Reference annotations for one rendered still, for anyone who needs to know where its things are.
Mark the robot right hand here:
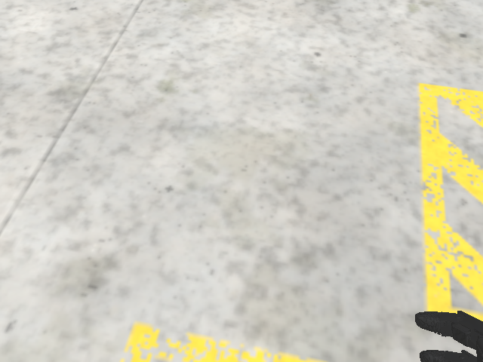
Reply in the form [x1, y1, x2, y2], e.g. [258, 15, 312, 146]
[415, 311, 483, 362]

